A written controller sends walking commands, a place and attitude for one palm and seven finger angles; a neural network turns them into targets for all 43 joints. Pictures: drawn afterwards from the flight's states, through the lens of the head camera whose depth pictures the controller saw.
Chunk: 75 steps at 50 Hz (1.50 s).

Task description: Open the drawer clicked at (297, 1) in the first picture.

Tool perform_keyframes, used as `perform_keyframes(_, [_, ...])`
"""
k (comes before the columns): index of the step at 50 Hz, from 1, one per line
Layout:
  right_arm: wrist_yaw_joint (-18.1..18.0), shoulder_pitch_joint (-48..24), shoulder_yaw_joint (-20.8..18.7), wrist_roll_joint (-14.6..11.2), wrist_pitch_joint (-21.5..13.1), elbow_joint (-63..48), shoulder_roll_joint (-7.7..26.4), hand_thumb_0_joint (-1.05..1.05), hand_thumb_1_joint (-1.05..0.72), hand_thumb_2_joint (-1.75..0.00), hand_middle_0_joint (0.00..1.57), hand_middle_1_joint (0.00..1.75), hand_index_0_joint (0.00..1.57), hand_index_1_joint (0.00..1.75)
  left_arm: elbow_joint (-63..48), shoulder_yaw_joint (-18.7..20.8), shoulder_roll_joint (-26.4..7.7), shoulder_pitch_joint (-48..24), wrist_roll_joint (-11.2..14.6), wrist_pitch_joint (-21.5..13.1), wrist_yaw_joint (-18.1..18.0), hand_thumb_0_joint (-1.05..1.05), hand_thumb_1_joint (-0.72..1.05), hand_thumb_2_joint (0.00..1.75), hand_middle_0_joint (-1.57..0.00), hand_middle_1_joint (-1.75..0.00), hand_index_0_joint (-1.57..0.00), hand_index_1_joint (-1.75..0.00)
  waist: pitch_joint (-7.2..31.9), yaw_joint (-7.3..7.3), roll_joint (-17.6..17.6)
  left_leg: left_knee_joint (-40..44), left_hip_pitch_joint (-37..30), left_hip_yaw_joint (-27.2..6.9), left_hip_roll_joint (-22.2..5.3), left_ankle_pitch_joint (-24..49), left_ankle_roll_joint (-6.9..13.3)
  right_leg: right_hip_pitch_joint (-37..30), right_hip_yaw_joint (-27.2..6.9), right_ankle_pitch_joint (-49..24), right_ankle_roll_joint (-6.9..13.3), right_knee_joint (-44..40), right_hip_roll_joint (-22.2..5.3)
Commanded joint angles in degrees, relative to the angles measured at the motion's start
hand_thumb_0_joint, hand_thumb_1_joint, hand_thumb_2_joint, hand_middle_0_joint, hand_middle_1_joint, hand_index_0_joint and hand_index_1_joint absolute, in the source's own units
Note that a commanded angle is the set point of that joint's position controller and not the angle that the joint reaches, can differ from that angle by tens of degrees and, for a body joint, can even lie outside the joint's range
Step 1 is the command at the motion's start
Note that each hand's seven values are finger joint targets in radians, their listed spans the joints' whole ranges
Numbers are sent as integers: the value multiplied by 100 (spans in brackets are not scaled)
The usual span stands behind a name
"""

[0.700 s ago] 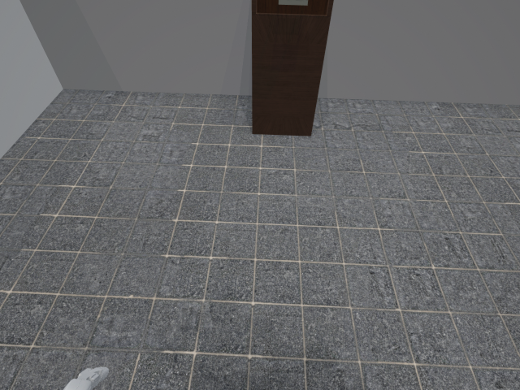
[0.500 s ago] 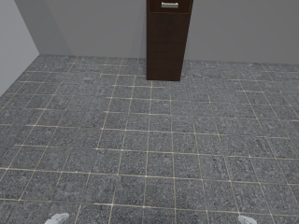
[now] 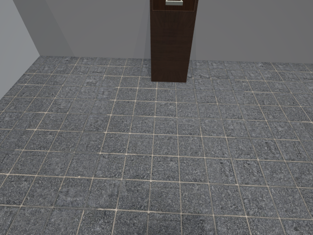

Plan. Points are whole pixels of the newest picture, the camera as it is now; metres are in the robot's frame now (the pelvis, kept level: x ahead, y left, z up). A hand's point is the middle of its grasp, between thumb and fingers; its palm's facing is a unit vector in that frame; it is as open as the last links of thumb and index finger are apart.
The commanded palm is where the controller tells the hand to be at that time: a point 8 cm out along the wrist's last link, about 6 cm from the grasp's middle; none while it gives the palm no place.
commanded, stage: stand and wait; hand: left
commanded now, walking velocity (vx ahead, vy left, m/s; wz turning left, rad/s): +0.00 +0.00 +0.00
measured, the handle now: (174, 2) +1.69 -0.04 +0.01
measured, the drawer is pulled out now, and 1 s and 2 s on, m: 0.00 0.00 0.00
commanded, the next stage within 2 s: look at it before walking up in 0.24 s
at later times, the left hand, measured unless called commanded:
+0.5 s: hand out of the picture +0.08 +0.24 -0.15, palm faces -0.04 -0.94 -0.33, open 7.4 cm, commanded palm none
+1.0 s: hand out of the picture +0.08 +0.25 -0.15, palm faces -0.03 -0.94 -0.33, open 7.4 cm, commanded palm none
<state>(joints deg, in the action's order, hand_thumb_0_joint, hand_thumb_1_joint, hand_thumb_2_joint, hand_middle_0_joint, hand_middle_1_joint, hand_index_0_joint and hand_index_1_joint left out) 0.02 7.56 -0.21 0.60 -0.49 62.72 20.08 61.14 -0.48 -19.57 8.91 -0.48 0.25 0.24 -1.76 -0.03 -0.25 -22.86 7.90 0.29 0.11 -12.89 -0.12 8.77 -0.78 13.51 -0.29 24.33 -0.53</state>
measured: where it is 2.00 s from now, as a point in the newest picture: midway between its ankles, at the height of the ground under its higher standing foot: outside the picture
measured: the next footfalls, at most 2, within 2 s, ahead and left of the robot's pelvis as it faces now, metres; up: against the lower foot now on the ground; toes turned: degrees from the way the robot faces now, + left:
right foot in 1.60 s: +0.11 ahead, -0.14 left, +0.00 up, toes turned -14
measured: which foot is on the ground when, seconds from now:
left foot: down 0.00-1.00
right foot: down 0.00-1.00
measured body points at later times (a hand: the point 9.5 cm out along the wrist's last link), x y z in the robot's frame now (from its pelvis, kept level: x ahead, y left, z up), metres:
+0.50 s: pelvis +0.00 +0.00 +0.00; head +0.00 -0.01 +0.45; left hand +0.08 +0.29 -0.13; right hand +0.07 -0.30 -0.13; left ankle +0.00 +0.12 -0.74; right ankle +0.00 -0.12 -0.74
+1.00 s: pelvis +0.01 +0.00 +0.00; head +0.01 +0.00 +0.45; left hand +0.08 +0.29 -0.13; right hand +0.09 -0.30 -0.13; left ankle +0.00 +0.12 -0.74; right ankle +0.00 -0.12 -0.74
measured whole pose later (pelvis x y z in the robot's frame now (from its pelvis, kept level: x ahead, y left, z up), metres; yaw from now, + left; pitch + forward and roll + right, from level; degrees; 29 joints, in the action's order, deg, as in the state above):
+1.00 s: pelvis +0.01 +0.00 +0.00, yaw +0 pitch -2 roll +0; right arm 0.1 6.1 0.0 0.4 -0.9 64.0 19.4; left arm 62.1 -0.5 -19.4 8.0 -0.6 -0.4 0.1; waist -1.9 -0.2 0.1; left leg -20.3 6.7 0.5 -0.3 -12.1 -0.3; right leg 7.6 -1.0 12.4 -0.2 21.6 -0.2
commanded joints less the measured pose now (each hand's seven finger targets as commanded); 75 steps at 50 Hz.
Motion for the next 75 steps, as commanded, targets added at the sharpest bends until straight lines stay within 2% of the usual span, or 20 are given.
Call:
perform_keyframes(1, [-75,-393,-201,-3,-130,-393,1120,0,-90,-90,20,30,20,30,-345,232,-1200,-346,-12,-148,-83,0,90,90,-20,-30,-20,-30,173,-10,130,423,73,-553,-642,430,200,170,-638,-358,223,-581,-614])
perform_keyframes(7, [-70,-336,-189,-2,-142,-315,1118,0,-90,-90,20,30,20,30,-311,232,-1199,-352,-10,-162,-82,0,90,90,-20,-30,-20,-30,277,3,198,427,38,-546,-653,503,175,142,-665,-395,228,-594,-614])
perform_keyframes(11, [-67,-324,-189,-5,-144,-288,1115,0,-90,-90,20,30,20,30,-306,226,-1180,-358,-12,-160,-85,0,90,90,-20,-30,-20,-30,292,-1,125,450,11,-564,-672,524,180,149,-660,-420,224,-584,-605])
perform_keyframes(15, [-69,-296,-182,-12,-149,-265,1105,0,-90,-90,20,30,20,30,-295,236,-1182,-350,-13,-175,-90,0,90,90,-20,-30,-20,-30,393,2,149,417,-7,-557,-684,691,168,33,-653,-664,230,-557,-608])
perform_keyframes(20, [-72,-318,-188,-14,-145,-248,1098,0,-90,-90,20,30,20,30,-283,233,-1170,-339,-15,-180,-94,0,90,90,-20,-30,-20,-30,323,-2,167,414,-39,-538,-686,760,162,70,-650,-781,230,-576,-621])
perform_keyframes(27, [-77,-352,-187,-10,-149,-245,1096,0,-90,-90,20,30,20,30,-268,226,-1153,-331,-14,-174,-91,0,90,90,-20,-30,-20,-30,336,-2,11,437,-103,-529,-703,840,159,56,-640,-877,216,-575,-606])
perform_keyframes(31, [-76,-372,-182,-14,-144,-244,1110,0,-90,-90,20,30,20,30,-269,225,-1152,-338,-17,-172,-91,0,90,90,-20,-30,-20,-30,286,0,73,471,-104,-536,-715,819,161,76,-628,-859,208,-586,-597])
perform_keyframes(39, [-86,-386,-180,-19,-162,-243,1127,0,-90,-90,20,30,20,30,-249,221,-1157,-300,-11,-179,-93,0,90,90,-20,-30,-20,-30,465,-8,45,460,-248,-538,-731,1139,166,-74,-587,-1167,201,-540,-613])
perform_keyframes(52, [-90,-406,-183,-25,-158,-243,1122,0,-90,-90,20,30,20,30,-235,229,-1177,-286,-15,-190,-104,0,90,90,-20,-30,-20,-30,492,1,88,479,-333,-516,-748,1352,155,-184,-553,-1439,198,-551,-637])
perform_keyframes(55, [-88,-422,-186,-29,-145,-253,1126,0,-90,-90,20,30,20,30,-241,226,-1174,-285,-17,-186,-104,0,90,90,-20,-30,-20,-30,366,-7,88,512,-308,-524,-745,1219,155,-106,-563,-1297,194,-612,-628])
perform_keyframes(62, [-86,-430,-184,-27,-151,-235,1135,0,-90,-90,20,30,20,30,-230,223,-1181,-307,-17,-186,-99,0,90,90,-20,-30,-20,-30,339,-4,63,561,-310,-524,-744,1149,151,-110,-581,-1219,185,-658,-624])
perform_keyframes(64, [-62,-51,-26,23,-60,-78,437,0,-90,-90,20,30,20,30,-67,87,-485,87,-13,-61,-111,0,90,90,-20,-30,-20,-30,380,-4,57,438,-332,-332,-712,412,38,-7,-591,-406,113,-592,-543])
perform_keyframes(66, [-47,148,-72,53,-3,-83,461,0,-90,-90,20,30,20,30,-95,119,-484,218,-54,25,-57,0,90,90,-20,-30,-20,-30,103,10,50,427,-160,-315,-726,-834,83,409,-675,871,177,-514,-398])
perform_keyframes(68, [-40,224,-153,78,21,-153,614,0,-90,-90,20,30,20,30,-214,186,-480,279,-79,70,24,0,90,90,-20,-30,-20,-30,-317,21,-171,668,93,-508,-880,-1995,203,940,-634,1578,220,-232,-185])
perform_keyframes(69, [-44,323,-205,81,17,-181,713,0,-90,-90,20,30,20,30,-291,210,-446,292,-89,68,56,0,90,90,-20,-30,-20,-30,-459,54,-357,816,83,-723,-1065,-2347,321,1228,-507,1613,211,143,-26])
perform_keyframes(70, [-48,479,-277,77,12,-208,848,0,-90,-90,20,30,20,30,-378,227,-369,296,-92,60,85,0,90,90,-20,-30,-20,-30,-549,110,-695,1067,-14,-1086,-1391,-2738,513,1558,-217,1514,181,783,162])
perform_keyframes(71, [-66,614,-348,60,-24,-238,942,0,-90,-90,20,30,20,30,-472,244,-221,283,-89,40,109,0,90,90,-20,-30,-20,-30,-607,157,-914,1284,-176,-1442,-1825,-2660,775,1890,137,1209,131,1538,212])
perform_keyframes(72, [-73,794,-388,60,-79,-246,907,0,-90,-90,20,30,20,30,-603,266,-152,78,-94,19,120,0,90,90,-20,-30,-20,-30,-665,259,-948,1404,-426,-1561,-2080,-2137,1004,2321,117,1415,111,2136,26])
perform_keyframes(73, [-81,950,-397,65,-130,-244,842,0,-90,-90,20,30,20,30,-705,293,-115,-50,-97,-12,143,0,90,90,-20,-30,-20,-30,-688,295,-844,1339,-603,-1481,-2160,-1586,1095,2582,34,1504,99,2354,-155])
perform_keyframes(75, [-87,956,-394,81,-184,-241,679,0,-90,-90,20,30,20,30,-759,319,26,-40,-90,-81,178,0,90,90,-20,-30,-20,-30,-607,220,-651,1082,-549,-1008,-2134,-687,1022,2370,112,1481,98,2149,-365])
